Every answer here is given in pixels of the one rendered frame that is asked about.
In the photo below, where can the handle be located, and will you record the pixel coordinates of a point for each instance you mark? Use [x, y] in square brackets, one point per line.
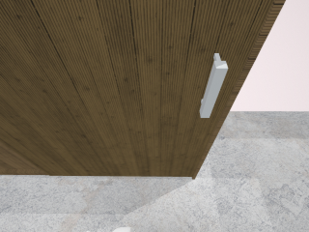
[218, 73]

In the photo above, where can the wardrobe door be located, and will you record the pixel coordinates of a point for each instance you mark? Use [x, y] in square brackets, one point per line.
[9, 159]
[113, 88]

